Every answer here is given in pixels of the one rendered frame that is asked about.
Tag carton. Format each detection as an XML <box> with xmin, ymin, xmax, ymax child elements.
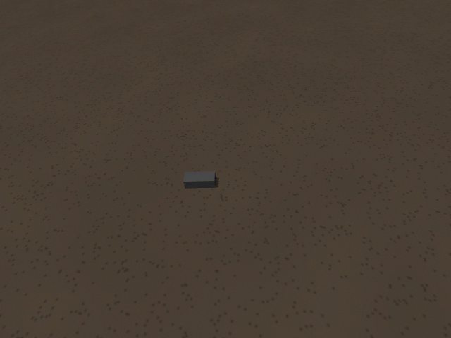
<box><xmin>183</xmin><ymin>171</ymin><xmax>216</xmax><ymax>189</ymax></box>

